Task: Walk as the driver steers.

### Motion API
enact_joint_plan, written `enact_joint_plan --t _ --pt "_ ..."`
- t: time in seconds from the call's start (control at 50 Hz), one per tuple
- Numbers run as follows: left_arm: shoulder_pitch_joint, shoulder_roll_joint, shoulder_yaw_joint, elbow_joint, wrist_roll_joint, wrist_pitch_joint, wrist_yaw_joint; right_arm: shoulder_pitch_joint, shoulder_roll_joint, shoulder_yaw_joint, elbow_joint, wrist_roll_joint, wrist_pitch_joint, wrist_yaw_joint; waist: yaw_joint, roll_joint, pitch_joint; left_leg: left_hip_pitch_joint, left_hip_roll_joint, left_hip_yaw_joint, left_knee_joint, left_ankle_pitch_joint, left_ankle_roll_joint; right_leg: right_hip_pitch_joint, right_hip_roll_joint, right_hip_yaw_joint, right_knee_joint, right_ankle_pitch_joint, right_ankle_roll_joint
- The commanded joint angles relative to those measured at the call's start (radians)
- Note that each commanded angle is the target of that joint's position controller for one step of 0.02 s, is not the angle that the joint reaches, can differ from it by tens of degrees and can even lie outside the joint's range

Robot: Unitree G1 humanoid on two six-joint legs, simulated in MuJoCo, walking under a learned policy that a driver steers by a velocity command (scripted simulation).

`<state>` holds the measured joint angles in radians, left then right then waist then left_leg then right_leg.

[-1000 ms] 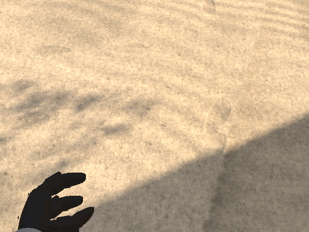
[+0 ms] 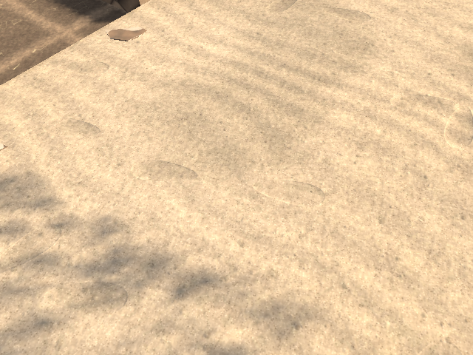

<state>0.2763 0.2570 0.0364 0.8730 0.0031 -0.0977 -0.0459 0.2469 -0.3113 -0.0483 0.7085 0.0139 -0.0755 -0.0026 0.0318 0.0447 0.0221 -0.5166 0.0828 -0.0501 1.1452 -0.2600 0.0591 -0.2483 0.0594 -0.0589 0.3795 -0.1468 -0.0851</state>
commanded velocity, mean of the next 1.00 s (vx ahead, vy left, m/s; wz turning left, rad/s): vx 0.50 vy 0.00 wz -0.35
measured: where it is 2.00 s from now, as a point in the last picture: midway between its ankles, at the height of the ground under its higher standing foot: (315, 289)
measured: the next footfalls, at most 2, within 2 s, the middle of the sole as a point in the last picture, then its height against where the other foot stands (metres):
left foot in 0.42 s outside the picture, level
right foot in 0.94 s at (334, 316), level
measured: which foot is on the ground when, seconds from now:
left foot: up 0.00-0.40, down 0.42-0.96, up 0.98-1.00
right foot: down 0.00-0.44, up 0.46-0.92, down 0.94-1.00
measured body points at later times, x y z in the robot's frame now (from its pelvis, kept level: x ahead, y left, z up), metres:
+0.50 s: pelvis +0.28 +0.04 -0.02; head +0.32 +0.04 +0.43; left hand +0.29 +0.32 -0.15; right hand +0.47 -0.23 -0.09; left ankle +0.38 +0.13 -0.74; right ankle +0.09 -0.07 -0.67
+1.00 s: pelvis +0.52 -0.06 -0.03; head +0.55 -0.09 +0.42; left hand +0.80 +0.10 -0.11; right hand +0.45 -0.36 -0.16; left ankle +0.41 +0.13 -0.68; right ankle +0.57 -0.17 -0.74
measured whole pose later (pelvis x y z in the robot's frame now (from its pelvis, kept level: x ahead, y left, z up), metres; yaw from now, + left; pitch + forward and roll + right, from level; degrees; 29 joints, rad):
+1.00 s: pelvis +0.52 -0.06 -0.03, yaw -25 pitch +1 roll +2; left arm 0.11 0.29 0.07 0.65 -0.02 -0.01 -0.04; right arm 0.25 -0.31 -0.07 0.86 0.01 -0.06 0.00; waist -0.03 -0.01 0.08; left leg -0.16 0.09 0.12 0.95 -0.49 -0.04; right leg -0.49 0.01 -0.04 0.66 -0.18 -0.09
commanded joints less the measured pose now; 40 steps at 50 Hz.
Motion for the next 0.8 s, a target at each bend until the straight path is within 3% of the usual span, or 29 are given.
enact_joint_plan --t 0.02,0.12,0.18,0.22,0.28,0.34,0.38,0.4,0.42,0.44,0.46,0.48,0.5,0.52,0.54,0.58,0.64,0.74,0.8 --pt "-0.028 0.123 0.019 -0.044 -0.004 -0.028 0.007 0.028 -0.062 -0.017 -0.050 -0.007 0.002 0.001 -0.039 -0.101 -0.033 -0.164 0.062 -0.035 -0.046 0.082 -0.016 0.127 -0.261 0.301 -0.245 0.070 -0.145" --pt "0.031 0.144 0.011 -0.020 -0.002 -0.011 0.022 -0.116 -0.048 -0.012 -0.077 -0.006 0.003 0.004 0.004 -0.096 -0.002 -0.242 0.053 -0.011 -0.280 0.266 -0.047 0.188 -0.239 0.201 -0.256 0.235 -0.110" --pt "0.084 0.165 0.011 -0.001 -0.004 -0.006 0.030 -0.225 -0.017 0.001 -0.099 -0.002 -0.007 0.013 0.052 -0.082 0.030 -0.233 0.037 0.031 -0.431 0.356 -0.046 0.218 -0.240 0.171 -0.280 0.205 -0.083" --pt "0.140 0.156 0.007 0.021 -0.010 0.004 0.032 -0.298 -0.011 0.004 -0.124 -0.003 -0.016 0.025 0.076 -0.081 0.056 -0.249 0.022 0.037 -0.505 0.356 -0.047 0.269 -0.250 0.191 -0.264 0.216 -0.087" --pt "0.184 0.165 0.010 0.037 -0.013 0.026 0.038 -0.368 -0.009 0.007 -0.149 0.000 -0.032 0.043 0.086 -0.089 0.071 -0.265 -0.011 0.039 -0.600 0.304 -0.050 0.365 -0.275 0.220 -0.205 0.275 -0.110" --pt "0.177 0.184 0.023 0.037 -0.018 0.045 0.055 -0.360 -0.028 0.002 -0.149 0.002 -0.044 0.054 0.048 -0.114 0.060 -0.165 -0.040 0.025 -0.680 0.274 -0.042 0.391 -0.297 0.247 -0.140 0.369 -0.095" --pt "0.146 0.210 0.035 0.026 -0.014 0.051 0.061 -0.252 -0.073 -0.017 -0.118 -0.002 -0.049 0.045 -0.021 -0.150 -0.011 0.042 -0.084 0.050 -0.696 0.229 -0.018 0.362 -0.278 0.245 -0.029 0.601 -0.072" --pt "0.120 0.204 0.033 0.015 -0.008 0.055 0.060 -0.106 -0.117 -0.039 -0.075 -0.001 -0.051 0.034 -0.099 -0.147 -0.110 0.261 -0.087 0.063 -0.714 0.272 0.011 0.305 -0.232 0.214 0.121 0.668 -0.045" --pt "0.090 0.173 0.021 -0.019 0.005 0.053 0.058 0.072 -0.161 -0.055 -0.038 -0.019 -0.049 0.020 -0.175 -0.119 -0.259 0.587 0.031 -0.039 -0.627 0.288 0.062 0.109 -0.181 0.203 0.356 0.481 -0.017" --pt "0.216 0.046 -0.010 -0.040 0.006 0.036 0.053 0.151 -0.233 -0.071 -0.022 -0.037 -0.038 0.013 -0.127 0.131 -0.409 0.983 0.293 -0.432 -0.640 0.209 0.194 -0.296 -0.014 0.125 0.731 -0.085 0.057" --pt "0.229 0.083 -0.006 -0.041 -0.017 0.023 0.050 0.149 -0.155 -0.051 -0.032 -0.030 -0.031 0.011 -0.132 0.210 -0.472 0.975 0.359 -0.655 -0.772 0.061 0.224 -0.424 -0.012 0.204 0.902 -0.432 0.066" --pt "0.131 0.170 0.022 -0.064 -0.044 0.022 0.048 0.086 -0.094 -0.034 -0.032 -0.017 -0.028 0.005 -0.136 0.122 -0.291 0.820 0.317 -0.514 -0.815 -0.033 0.175 -0.489 -0.075 0.205 0.949 -0.367 0.065" --pt "0.071 0.172 0.026 -0.083 -0.050 0.025 0.050 0.029 -0.070 -0.026 -0.025 -0.011 -0.027 0.002 -0.111 0.065 -0.170 0.654 0.280 -0.376 -0.856 -0.025 0.148 -0.481 -0.122 0.168 0.925 -0.275 0.066" --pt "0.045 0.158 0.029 -0.091 -0.038 0.031 0.052 -0.017 -0.048 -0.020 -0.013 -0.015 -0.031 0.006 -0.080 0.030 -0.095 0.518 0.239 -0.286 -0.903 0.024 0.138 -0.445 -0.152 0.157 0.884 -0.217 0.070" --pt "0.067 0.140 0.035 -0.087 -0.034 0.044 0.053 -0.052 -0.030 -0.015 -0.004 -0.022 -0.039 0.008 -0.044 0.055 -0.060 0.424 0.204 -0.200 -0.944 0.067 0.128 -0.388 -0.180 0.163 0.848 -0.177 0.073" --pt "0.100 0.096 0.033 -0.086 -0.038 0.073 0.053 -0.092 -0.030 -0.021 0.013 -0.025 -0.051 0.014 -0.008 0.069 -0.024 0.317 0.182 -0.095 -1.003 0.113 0.133 -0.330 -0.198 0.153 0.820 -0.153 0.086" --pt "0.037 0.093 0.039 -0.130 -0.024 0.094 0.057 -0.093 -0.070 -0.036 0.043 -0.029 -0.060 0.012 -0.004 0.028 0.018 0.296 0.191 0.006 -1.042 0.188 0.151 -0.391 -0.214 0.165 0.734 -0.053 0.104" --pt "-0.113 0.070 0.029 -0.184 -0.024 0.075 0.024 -0.054 -0.119 -0.049 0.074 -0.024 -0.040 -0.006 -0.058 -0.010 0.038 0.379 0.162 0.164 -1.037 0.271 0.124 -0.391 -0.197 0.105 0.440 0.181 0.095" --pt "-0.212 0.066 0.024 -0.231 -0.024 0.074 0.006 0.001 -0.149 -0.060 0.099 -0.011 -0.021 -0.006 -0.099 -0.023 0.066 0.475 0.195 0.196 -1.018 0.278 0.115 -0.411 -0.186 0.064 0.331 0.166 0.074"
Velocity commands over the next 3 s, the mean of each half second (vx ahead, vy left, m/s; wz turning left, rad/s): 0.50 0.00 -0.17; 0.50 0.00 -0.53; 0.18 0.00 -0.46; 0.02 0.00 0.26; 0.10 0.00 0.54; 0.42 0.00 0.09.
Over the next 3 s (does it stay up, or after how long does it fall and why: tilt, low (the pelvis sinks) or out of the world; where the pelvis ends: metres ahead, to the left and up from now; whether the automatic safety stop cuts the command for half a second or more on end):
stays up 0.94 -0.11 -0.01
